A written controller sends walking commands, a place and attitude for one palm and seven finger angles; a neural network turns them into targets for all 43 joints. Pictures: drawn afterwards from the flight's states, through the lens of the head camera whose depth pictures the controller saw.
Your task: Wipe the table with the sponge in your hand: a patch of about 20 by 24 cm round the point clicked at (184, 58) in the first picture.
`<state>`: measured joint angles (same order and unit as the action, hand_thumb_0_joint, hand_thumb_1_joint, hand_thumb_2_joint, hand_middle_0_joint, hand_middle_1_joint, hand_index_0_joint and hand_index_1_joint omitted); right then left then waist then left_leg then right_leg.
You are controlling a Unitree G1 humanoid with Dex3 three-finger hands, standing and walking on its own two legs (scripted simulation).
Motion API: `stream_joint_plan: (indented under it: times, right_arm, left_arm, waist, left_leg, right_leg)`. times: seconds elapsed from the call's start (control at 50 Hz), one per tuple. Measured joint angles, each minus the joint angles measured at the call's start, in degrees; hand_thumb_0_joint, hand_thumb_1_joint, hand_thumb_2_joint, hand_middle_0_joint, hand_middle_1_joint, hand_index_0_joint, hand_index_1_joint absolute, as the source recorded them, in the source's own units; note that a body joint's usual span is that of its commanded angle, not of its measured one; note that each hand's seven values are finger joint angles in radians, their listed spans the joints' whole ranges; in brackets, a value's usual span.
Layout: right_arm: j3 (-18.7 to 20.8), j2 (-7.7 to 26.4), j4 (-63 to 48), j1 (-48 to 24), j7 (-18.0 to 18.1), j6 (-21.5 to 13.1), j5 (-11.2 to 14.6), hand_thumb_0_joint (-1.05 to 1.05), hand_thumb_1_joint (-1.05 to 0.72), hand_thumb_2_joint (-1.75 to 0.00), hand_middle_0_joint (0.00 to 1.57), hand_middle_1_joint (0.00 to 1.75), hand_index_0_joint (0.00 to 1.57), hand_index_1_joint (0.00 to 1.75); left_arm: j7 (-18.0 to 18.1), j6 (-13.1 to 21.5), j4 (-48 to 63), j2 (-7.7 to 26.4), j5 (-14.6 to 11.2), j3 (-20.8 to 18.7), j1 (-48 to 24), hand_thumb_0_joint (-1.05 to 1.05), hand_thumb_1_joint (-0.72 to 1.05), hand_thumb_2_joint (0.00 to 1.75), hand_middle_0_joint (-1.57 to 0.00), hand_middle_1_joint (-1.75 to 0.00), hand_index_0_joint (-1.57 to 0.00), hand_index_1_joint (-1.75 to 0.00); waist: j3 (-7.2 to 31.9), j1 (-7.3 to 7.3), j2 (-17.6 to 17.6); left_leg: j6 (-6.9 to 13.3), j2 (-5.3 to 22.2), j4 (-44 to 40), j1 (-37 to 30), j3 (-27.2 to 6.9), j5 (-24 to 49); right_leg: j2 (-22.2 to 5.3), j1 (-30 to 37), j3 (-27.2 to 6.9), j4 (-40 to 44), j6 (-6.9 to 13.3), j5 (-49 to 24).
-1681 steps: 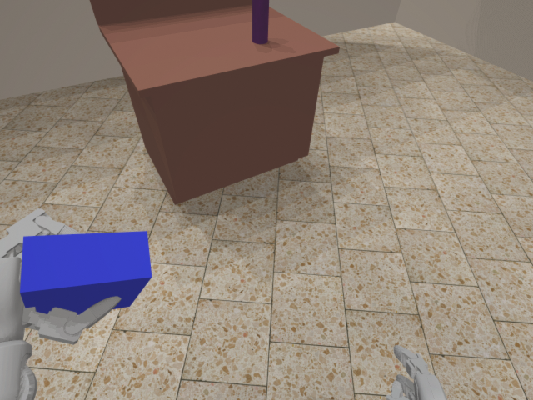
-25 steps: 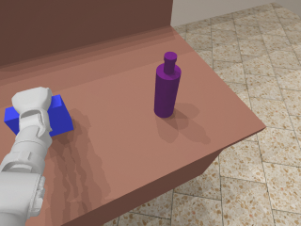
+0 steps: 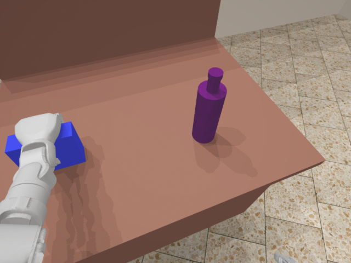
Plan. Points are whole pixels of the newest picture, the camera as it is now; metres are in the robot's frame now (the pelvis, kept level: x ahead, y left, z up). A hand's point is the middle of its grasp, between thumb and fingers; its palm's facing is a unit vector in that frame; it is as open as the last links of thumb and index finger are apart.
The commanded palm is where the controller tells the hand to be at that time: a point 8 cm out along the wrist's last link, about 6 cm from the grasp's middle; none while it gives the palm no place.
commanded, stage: wipe back along the first lane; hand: left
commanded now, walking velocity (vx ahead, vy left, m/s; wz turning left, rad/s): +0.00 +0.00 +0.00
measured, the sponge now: (52, 153) +0.37 +0.34 -0.01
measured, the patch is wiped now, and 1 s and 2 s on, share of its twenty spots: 1.00 1.00 1.00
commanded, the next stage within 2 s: lift the sponge slowly off the table in 1.48 s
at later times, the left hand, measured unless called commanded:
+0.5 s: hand (49, 163) +0.32 +0.32 +0.02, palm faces -0.07 -0.01 -1.00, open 9.4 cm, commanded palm +0.29 +0.30 +0.05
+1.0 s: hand (50, 181) +0.28 +0.30 +0.02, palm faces -0.05 -0.02 -1.00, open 9.4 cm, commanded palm +0.24 +0.28 +0.05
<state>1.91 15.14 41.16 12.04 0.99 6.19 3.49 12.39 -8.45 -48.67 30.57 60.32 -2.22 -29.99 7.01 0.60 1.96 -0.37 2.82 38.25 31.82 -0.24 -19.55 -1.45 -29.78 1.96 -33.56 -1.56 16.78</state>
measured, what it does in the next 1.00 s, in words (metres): stands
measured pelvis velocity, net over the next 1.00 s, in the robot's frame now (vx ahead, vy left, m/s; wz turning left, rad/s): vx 0.01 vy -0.01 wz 0.01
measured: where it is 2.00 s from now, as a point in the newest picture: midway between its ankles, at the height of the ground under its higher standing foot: outside the picture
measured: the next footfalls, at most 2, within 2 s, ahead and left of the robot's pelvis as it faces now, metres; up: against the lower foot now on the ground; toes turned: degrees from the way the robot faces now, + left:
none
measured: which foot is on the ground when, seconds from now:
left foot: down 0.00-1.00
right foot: down 0.00-1.00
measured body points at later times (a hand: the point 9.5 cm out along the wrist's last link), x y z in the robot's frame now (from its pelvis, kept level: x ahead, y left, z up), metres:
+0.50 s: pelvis +0.00 +0.00 +0.00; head +0.03 -0.01 +0.45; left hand +0.32 +0.31 +0.08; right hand +0.16 -0.25 -0.11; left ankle -0.02 +0.12 -0.72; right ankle -0.01 -0.15 -0.72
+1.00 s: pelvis +0.01 -0.01 +0.00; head +0.02 -0.03 +0.45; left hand +0.28 +0.29 +0.08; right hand +0.20 -0.24 -0.10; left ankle -0.02 +0.12 -0.72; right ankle -0.01 -0.15 -0.72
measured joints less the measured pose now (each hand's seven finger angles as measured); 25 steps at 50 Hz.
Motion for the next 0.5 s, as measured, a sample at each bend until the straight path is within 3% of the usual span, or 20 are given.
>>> stream_joint_plan:
  times: [0.22,0.5]
  right_arm:
    - [-0.44,-0.39,-0.78,-0.67,0.27,0.6,0.25,0.01,-0.9,-0.89,0.21,0.3,0.21,0.3]
    - [-1.2,-0.31,-3.0,-3.03,0.92,-0.05,0.27,0.01,-0.9,-0.89,0.21,0.3,0.21,0.3]
  left_arm:
    - [1.4,-3.27,8.51,-3.08,-1.54,2.26,7.21,-0.02,-0.47,1.1,-0.77,-1.42,-0.78,-1.45]
    - [0.36,-5.76,15.74,-4.75,-1.86,3.67,13.26,-0.02,-0.46,1.1,-0.77,-1.43,-0.78,-1.46]
  waist:
    - [0.26,-1.06,0.73]
    - [0.2,-2.31,0.72]
  left_leg:
    - [0.19,-0.34,0.0,-1.9,0.09,-0.15]
    - [-0.09,-0.42,-0.32,-3.92,-0.18,-0.04]
  right_leg:
    - [-0.34,1.84,-0.09,-0.18,-0.15,0.26]
    - [-0.41,3.67,0.17,-0.53,0.02,0.62]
